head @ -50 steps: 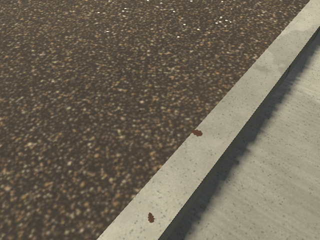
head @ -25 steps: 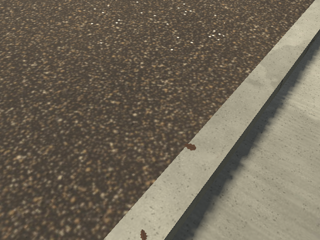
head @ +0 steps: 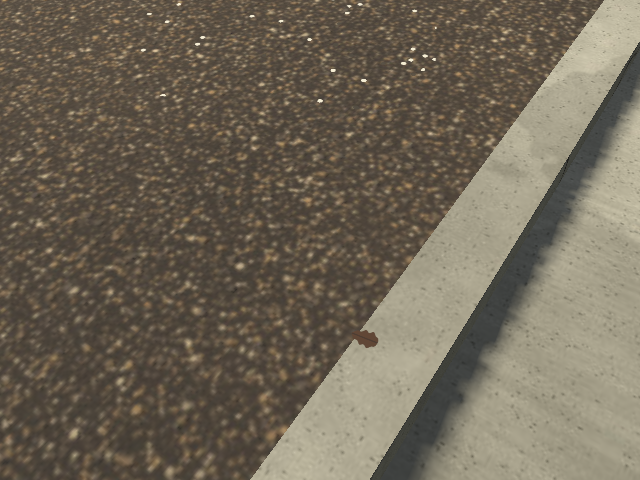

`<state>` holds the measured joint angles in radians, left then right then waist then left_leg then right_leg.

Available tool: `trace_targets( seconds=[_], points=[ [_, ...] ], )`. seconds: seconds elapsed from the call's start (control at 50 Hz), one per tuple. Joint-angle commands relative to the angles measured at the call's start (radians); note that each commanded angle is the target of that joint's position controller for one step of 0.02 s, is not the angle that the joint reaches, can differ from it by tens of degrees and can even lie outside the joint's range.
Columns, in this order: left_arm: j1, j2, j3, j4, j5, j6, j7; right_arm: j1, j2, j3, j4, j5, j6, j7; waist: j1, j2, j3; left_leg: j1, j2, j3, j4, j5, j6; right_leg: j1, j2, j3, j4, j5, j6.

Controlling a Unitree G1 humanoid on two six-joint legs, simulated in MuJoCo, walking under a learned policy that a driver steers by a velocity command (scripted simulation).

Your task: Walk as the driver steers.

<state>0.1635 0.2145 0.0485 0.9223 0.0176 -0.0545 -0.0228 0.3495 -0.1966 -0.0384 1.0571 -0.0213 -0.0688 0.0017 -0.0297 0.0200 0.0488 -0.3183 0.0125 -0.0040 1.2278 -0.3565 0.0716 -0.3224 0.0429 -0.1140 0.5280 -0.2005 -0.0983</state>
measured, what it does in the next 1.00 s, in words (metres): climbs: left foot 0.12 m higher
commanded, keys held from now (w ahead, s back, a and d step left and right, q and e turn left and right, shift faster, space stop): no key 1.00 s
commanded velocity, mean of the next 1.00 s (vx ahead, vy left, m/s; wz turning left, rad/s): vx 0.09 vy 0.00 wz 0.00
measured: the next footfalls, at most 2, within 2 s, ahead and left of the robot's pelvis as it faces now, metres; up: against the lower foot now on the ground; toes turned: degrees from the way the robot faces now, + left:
left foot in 0.52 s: +0.37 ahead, +0.10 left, +0.12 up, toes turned +4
right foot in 1.22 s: +0.27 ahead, -0.10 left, +0.00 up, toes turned -6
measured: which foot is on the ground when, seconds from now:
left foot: up 0.00-0.50, down 0.52-1.00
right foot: down 0.00-0.54, up 0.56-1.00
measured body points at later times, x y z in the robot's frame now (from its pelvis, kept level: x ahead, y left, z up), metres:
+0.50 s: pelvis +0.20 +0.01 +0.02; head +0.23 +0.00 +0.46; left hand +0.10 +0.23 -0.12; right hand +0.39 -0.15 -0.10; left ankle +0.33 +0.09 -0.61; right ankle +0.06 -0.06 -0.72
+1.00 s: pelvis +0.28 +0.04 +0.12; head +0.28 +0.05 +0.57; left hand +0.35 +0.30 -0.03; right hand +0.34 -0.21 -0.02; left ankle +0.33 +0.09 -0.61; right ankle +0.25 -0.14 -0.58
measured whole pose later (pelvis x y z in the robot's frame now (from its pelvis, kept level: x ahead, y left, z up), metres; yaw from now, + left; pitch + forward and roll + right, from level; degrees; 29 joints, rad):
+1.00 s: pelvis +0.28 +0.04 +0.12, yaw -1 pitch +1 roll +1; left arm 0.23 0.24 0.09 0.95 -0.01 0.04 0.06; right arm 0.23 -0.15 -0.03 0.97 0.00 -0.07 -0.07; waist -0.02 -0.05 -0.02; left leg -0.36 -0.06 0.14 0.52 -0.20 0.12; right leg -0.41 -0.06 0.12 0.88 -0.21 0.10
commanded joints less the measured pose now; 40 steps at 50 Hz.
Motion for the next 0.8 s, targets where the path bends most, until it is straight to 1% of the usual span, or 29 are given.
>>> trace_targets(
  seconds=[0.02, 0.06, 0.08, 0.1, 0.14, 0.2, 0.24, 0.26, 0.3, 0.34, 0.36, 0.38, 0.4, 0.42, 0.44, 0.46, 0.48, 0.5, 0.52, 0.54, 0.56, 0.58, 0.6, 0.62, 0.64, 0.66, 0.7, 0.74, 0.8],
  points=[
    [0.068, 0.052, 0.003, -0.004, 0.003, -0.024, 0.008, 0.067, -0.039, -0.011, -0.037, -0.012, 0.006, 0.008, -0.008, -0.067, 0.01, -0.203, 0.062, -0.006, 0.133, 0.074, 0.0, 0.096, -0.271, 0.322, -0.35, 0.187, -0.112],
    [0.146, 0.037, -0.007, 0.037, 0.011, -0.043, 0.01, 0.098, -0.018, -0.011, -0.029, -0.009, 0.024, 0.003, -0.021, -0.061, -0.039, -0.177, 0.026, 0.023, 0.208, 0.043, -0.012, 0.1, -0.266, 0.226, -0.294, 0.607, -0.141],
    [0.167, 0.044, -0.01, 0.05, 0.01, -0.048, 0.011, 0.083, -0.018, -0.012, -0.037, -0.006, 0.031, -0.002, -0.024, -0.054, -0.044, -0.208, 0.021, 0.022, 0.213, 0.042, -0.015, 0.113, -0.261, 0.191, -0.284, 0.69, -0.147],
    [0.217, 0.049, -0.01, 0.07, 0.016, -0.049, 0.011, 0.055, -0.007, -0.013, -0.042, -0.001, 0.038, -0.013, -0.004, -0.096, -0.058, -0.291, -0.008, 0.048, 0.367, -0.012, -0.009, 0.163, -0.271, 0.206, -0.271, 0.715, -0.169],
    [0.262, 0.059, -0.016, 0.088, 0.012, -0.039, 0.017, -0.041, -0.01, -0.011, -0.087, 0.003, 0.051, -0.027, 0.015, -0.081, -0.039, -0.497, -0.007, 0.045, 0.526, -0.048, 0.005, 0.237, -0.288, 0.226, -0.267, 0.606, -0.176],
    [0.338, 0.046, -0.032, 0.116, 0.017, -0.027, 0.033, -0.177, 0.001, 0.003, -0.162, 0.005, 0.058, -0.035, 0.036, -0.043, 0.007, -0.746, -0.004, 0.038, 0.648, -0.075, 0.012, 0.301, -0.292, 0.25, -0.266, 0.44, -0.168],
    [0.401, 0.035, -0.043, 0.144, 0.021, -0.024, 0.043, -0.219, 0.021, 0.016, -0.193, 0.002, 0.064, -0.036, 0.049, -0.036, 0.013, -0.865, -0.017, 0.052, 0.718, -0.103, 0.001, 0.343, -0.295, 0.261, -0.244, 0.417, -0.17],
    [0.42, 0.025, -0.049, 0.16, 0.016, -0.022, 0.05, -0.248, 0.039, 0.027, -0.221, -0.002, 0.069, -0.039, 0.039, -0.03, 0.026, -0.92, -0.016, 0.028, 0.744, -0.126, 0.002, 0.342, -0.306, 0.267, -0.22, 0.437, -0.162],
    [0.449, 0.036, -0.052, 0.171, 0.013, -0.023, 0.058, -0.312, 0.054, 0.042, -0.275, -0.001, 0.074, -0.048, 0.047, -0.059, 0.027, -1.031, -0.018, 0.039, 0.791, -0.18, 0.002, 0.373, -0.316, 0.277, -0.219, 0.403, -0.162],
    [0.439, 0.034, -0.056, 0.172, 0.011, -0.026, 0.066, -0.379, 0.051, 0.054, -0.331, -0.002, 0.074, -0.051, 0.043, -0.05, 0.043, -1.056, 0.001, 0.054, 0.706, -0.191, -0.003, 0.355, -0.299, 0.26, -0.244, 0.383, -0.145],
    [0.42, 0.026, -0.058, 0.171, 0.007, -0.018, 0.08, -0.406, 0.057, 0.065, -0.366, -0.014, 0.073, -0.045, 0.019, -0.015, 0.031, -0.97, 0.04, 0.056, 0.528, -0.149, -0.007, 0.32, -0.273, 0.232, -0.267, 0.428, -0.112],
    [0.413, 0.027, -0.059, 0.171, 0.007, -0.014, 0.088, -0.404, 0.057, 0.069, -0.378, -0.012, 0.075, -0.039, 0.021, -0.028, 0.01, -0.88, 0.041, 0.083, 0.407, -0.1, -0.013, 0.305, -0.25, 0.203, -0.293, 0.494, -0.101],
    [0.4, 0.037, -0.057, 0.164, 0.003, -0.012, 0.096, -0.402, 0.07, 0.074, -0.386, -0.014, 0.073, -0.036, 0.012, -0.05, -0.018, -0.803, 0.056, 0.063, 0.318, -0.041, -0.005, 0.333, -0.263, 0.193, -0.3, 0.622, -0.087],
    [0.378, 0.067, -0.047, 0.144, -0.01, -0.004, 0.09, -0.39, 0.091, 0.091, -0.377, 0.011, 0.079, -0.035, 0.024, -0.068, -0.038, -0.647, 0.036, 0.129, 0.11, -0.072, 0.007, 0.306, -0.258, 0.128, -0.346, 0.745, -0.086],
    [0.365, 0.071, -0.044, 0.139, -0.012, 0.002, 0.084, -0.372, 0.104, 0.095, -0.36, 0.025, 0.08, -0.039, 0.024, -0.11, -0.033, -0.491, 0.006, 0.158, 0.0, -0.05, 0.024, 0.272, -0.237, 0.091, -0.335, 0.945, -0.072],
    [0.393, 0.081, -0.042, 0.15, -0.009, 0.009, 0.071, -0.306, 0.098, 0.087, -0.32, 0.034, 0.08, -0.042, 0.022, -0.164, -0.075, -0.372, -0.065, 0.243, 0.002, -0.112, 0.042, 0.296, -0.227, 0.051, -0.259, 1.29, -0.072],
    [0.41, 0.085, -0.041, 0.152, -0.013, 0.012, 0.066, -0.217, 0.083, 0.079, -0.285, 0.038, 0.074, -0.043, -0.002, -0.212, -0.111, -0.291, -0.093, 0.241, -0.045, -0.103, 0.061, 0.345, -0.249, 0.06, -0.173, 1.49, -0.063],
    [0.396, 0.097, -0.035, 0.154, -0.024, 0.015, 0.056, -0.118, 0.055, 0.067, -0.258, 0.038, 0.061, -0.041, -0.063, -0.23, -0.151, -0.177, -0.103, 0.196, -0.182, -0.038, 0.084, 0.369, -0.257, 0.048, -0.037, 1.536, -0.042],
    [0.377, 0.112, -0.026, 0.142, -0.038, 0.008, 0.049, -0.033, 0.002, 0.047, -0.23, 0.021, 0.046, -0.037, -0.115, -0.225, -0.216, 0.018, -0.053, 0.047, -0.311, 0.137, 0.118, 0.29, -0.239, 0.036, 0.123, 1.396, -0.001],
    [0.359, 0.044, -0.047, 0.098, -0.031, 0.007, 0.038, -0.082, -0.174, -0.007, -0.259, 0.005, 0.035, -0.027, -0.106, 0.042, -0.359, 0.247, 0.224, -0.409, -0.537, 0.644, 0.308, 0.035, -0.08, 0.096, 0.363, 0.89, 0.079],
    [0.296, 0.039, -0.033, 0.107, -0.018, 0.02, 0.021, -0.035, -0.117, 0.011, -0.24, -0.046, 0.039, -0.036, -0.115, 0.157, -0.474, 0.206, 0.359, -0.73, -0.813, 0.829, 0.416, 0.063, 0.11, 0.227, 0.745, -0.175, 0.143],
    [0.3, 0.032, -0.016, 0.075, -0.041, 0.033, 0.013, -0.148, -0.089, 0.02, -0.24, -0.029, 0.016, -0.024, -0.032, 0.083, -0.347, 0.043, 0.353, -0.677, -0.783, 0.625, 0.374, -0.004, 0.091, 0.378, 0.903, -0.29, 0.143],
    [0.208, 0.038, -0.012, 0.022, -0.039, 0.057, 0.027, -0.229, -0.069, 0.019, -0.25, 0.015, 0.005, -0.018, -0.009, 0.014, -0.175, -0.06, 0.309, -0.546, -0.764, 0.46, 0.307, -0.129, 0.078, 0.311, 0.95, -0.336, 0.132],
    [0.187, 0.027, -0.007, 0.012, -0.031, 0.071, 0.047, -0.273, -0.043, 0.024, -0.233, 0.039, -0.005, -0.016, 0.022, -0.054, -0.033, -0.172, 0.257, -0.395, -0.784, 0.371, 0.233, -0.191, 0.043, 0.276, 0.895, -0.328, 0.116],
    [0.21, 0.055, 0.01, 0.019, -0.023, 0.084, 0.067, -0.267, -0.007, 0.028, -0.215, 0.042, -0.018, -0.017, 0.046, -0.057, -0.029, -0.208, 0.208, -0.29, -0.806, 0.315, 0.176, -0.154, 0.0, 0.27, 0.824, -0.26, 0.104],
    [0.249, 0.052, 0.017, 0.03, -0.031, 0.088, 0.076, -0.262, 0.001, 0.023, -0.193, 0.038, -0.023, -0.015, 0.068, -0.03, -0.037, -0.213, 0.175, -0.219, -0.825, 0.277, 0.162, -0.115, -0.007, 0.261, 0.793, -0.212, 0.1],
    [0.249, 0.057, 0.027, 0.028, -0.038, 0.082, 0.08, -0.208, 0.014, 0.021, -0.165, 0.021, -0.037, -0.018, 0.064, 0.01, -0.075, -0.14, 0.161, -0.16, -0.875, 0.333, 0.18, -0.098, -0.006, 0.276, 0.739, -0.112, 0.094],
    [0.207, 0.059, 0.037, 0.013, -0.041, 0.074, 0.082, -0.183, 0.014, 0.019, -0.145, 0.015, -0.044, -0.028, 0.064, 0.025, -0.1, -0.071, 0.145, -0.105, -0.907, 0.343, 0.19, -0.095, -0.018, 0.304, 0.622, -0.043, 0.101],
    [0.145, 0.078, 0.049, -0.004, -0.035, 0.082, 0.087, -0.168, -0.021, 0.008, -0.137, 0.021, -0.037, -0.047, 0.061, 0.041, -0.103, -0.003, 0.153, -0.106, -0.955, 0.223, 0.202, -0.113, -0.037, 0.29, 0.529, -0.011, 0.137]
  ],
)
Velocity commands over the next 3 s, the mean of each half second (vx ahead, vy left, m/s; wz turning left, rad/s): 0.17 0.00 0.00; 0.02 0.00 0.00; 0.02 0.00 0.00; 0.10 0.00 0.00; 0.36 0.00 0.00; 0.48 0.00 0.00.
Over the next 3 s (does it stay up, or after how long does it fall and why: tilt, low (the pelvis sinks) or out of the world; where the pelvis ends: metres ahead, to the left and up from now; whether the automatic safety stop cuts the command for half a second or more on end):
stays up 0.93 0.07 0.10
